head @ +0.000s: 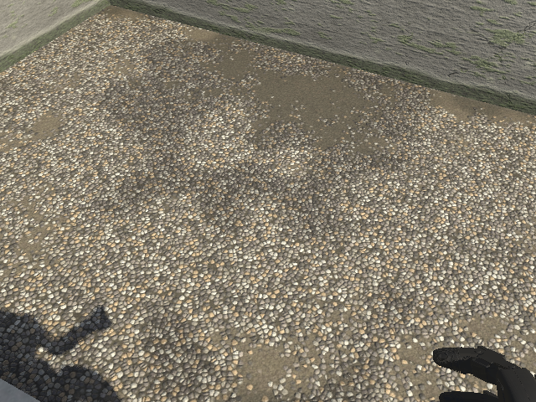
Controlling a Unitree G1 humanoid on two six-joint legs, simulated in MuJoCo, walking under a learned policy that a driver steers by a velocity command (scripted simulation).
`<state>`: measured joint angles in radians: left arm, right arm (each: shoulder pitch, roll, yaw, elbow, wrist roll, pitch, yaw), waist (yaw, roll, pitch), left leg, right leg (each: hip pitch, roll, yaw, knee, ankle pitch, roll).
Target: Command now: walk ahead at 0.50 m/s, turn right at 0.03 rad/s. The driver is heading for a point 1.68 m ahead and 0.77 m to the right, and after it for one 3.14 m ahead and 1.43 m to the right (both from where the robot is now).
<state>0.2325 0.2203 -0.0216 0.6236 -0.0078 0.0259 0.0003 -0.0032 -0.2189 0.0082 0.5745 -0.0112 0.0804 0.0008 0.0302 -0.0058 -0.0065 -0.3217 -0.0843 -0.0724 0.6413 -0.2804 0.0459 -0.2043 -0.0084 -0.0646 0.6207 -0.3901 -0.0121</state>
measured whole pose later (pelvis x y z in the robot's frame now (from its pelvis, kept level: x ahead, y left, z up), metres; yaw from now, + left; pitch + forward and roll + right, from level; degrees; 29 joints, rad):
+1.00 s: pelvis -0.03 +0.02 -0.01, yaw -23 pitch -1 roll +1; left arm 0.18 0.21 0.00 0.57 -0.02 0.10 0.00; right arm 0.09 -0.20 -0.01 0.54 -0.03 0.05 -0.01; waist 0.03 0.02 0.01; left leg -0.34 0.06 0.24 0.71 -0.34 0.05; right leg -0.39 0.14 0.27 0.75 -0.33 -0.01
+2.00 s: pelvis -0.03 -0.04 -0.01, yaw -40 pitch +0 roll +0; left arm 0.11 0.20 -0.03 0.59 0.02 0.03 0.02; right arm 0.22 -0.22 0.01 0.60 -0.01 0.04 0.00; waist 0.00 -0.02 -0.02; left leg -0.24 0.01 -0.06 0.71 -0.46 0.00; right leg -0.35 0.02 -0.02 0.71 -0.36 -0.03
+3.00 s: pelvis -0.07 -0.02 -0.02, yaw -19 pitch -1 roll -2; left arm 0.10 0.20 0.03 0.56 0.02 0.07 -0.01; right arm 0.24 -0.21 -0.02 0.59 0.02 0.07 -0.04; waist -0.04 -0.03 0.01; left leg -0.44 -0.12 -0.27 0.83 -0.39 0.02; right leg -0.35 -0.15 -0.31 0.76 -0.37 -0.01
